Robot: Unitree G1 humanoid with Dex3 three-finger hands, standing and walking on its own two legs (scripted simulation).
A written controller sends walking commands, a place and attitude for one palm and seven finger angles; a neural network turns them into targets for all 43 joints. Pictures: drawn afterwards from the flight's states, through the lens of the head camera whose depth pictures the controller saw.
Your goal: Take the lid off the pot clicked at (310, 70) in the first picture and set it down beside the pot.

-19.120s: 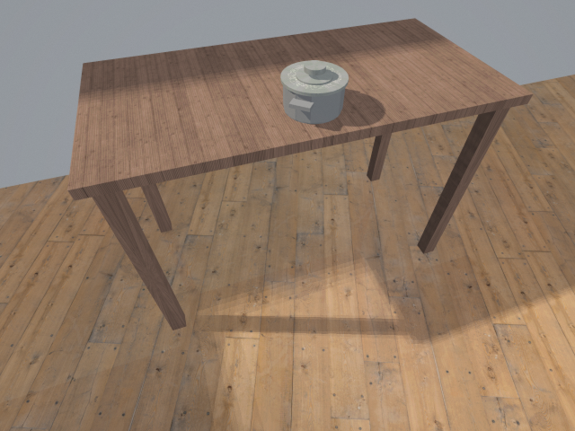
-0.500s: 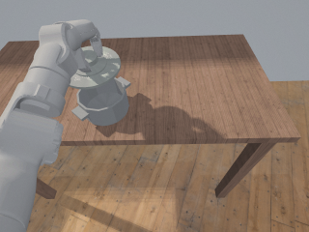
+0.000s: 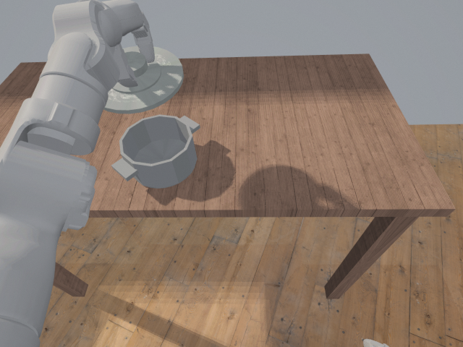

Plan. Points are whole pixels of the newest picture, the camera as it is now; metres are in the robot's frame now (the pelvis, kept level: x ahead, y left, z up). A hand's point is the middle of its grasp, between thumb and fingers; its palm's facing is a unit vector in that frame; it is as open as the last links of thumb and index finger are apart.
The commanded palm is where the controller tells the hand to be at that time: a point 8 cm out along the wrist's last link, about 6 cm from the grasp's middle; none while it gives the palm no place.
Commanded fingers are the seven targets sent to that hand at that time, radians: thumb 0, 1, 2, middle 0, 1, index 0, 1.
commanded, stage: lift the lid straight up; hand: left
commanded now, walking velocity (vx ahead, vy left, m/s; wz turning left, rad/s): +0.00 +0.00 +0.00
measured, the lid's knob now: (130, 64) +0.52 +0.14 +0.23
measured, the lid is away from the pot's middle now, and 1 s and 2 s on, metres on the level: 0.00 0.09 0.20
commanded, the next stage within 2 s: move the lid sideways beside the pot in 0.12 s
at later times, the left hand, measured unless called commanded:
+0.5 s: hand (109, 66) +0.49 +0.17 +0.24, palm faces -0.28 -0.06 -0.96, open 8.2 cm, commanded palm +0.49 +0.19 +0.31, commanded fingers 0.00 0.61 0.94 -0.80 -1.12 -0.78 -1.09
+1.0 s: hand (71, 73) +0.49 +0.23 +0.24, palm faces -0.31 -0.06 -0.95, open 8.2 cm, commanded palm +0.50 +0.24 +0.31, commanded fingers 0.00 0.61 0.94 -0.80 -1.12 -0.78 -1.09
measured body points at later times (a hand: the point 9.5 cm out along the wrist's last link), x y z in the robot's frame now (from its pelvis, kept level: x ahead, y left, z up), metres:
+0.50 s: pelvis +0.00 +0.00 +0.00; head +0.04 -0.02 +0.45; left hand +0.50 +0.17 +0.30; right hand +0.07 -0.28 -0.13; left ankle +0.00 +0.10 -0.74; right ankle -0.03 -0.14 -0.74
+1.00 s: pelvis +0.01 +0.01 +0.00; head +0.06 -0.01 +0.45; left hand +0.50 +0.23 +0.29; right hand +0.08 -0.27 -0.13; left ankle +0.00 +0.10 -0.74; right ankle -0.03 -0.14 -0.74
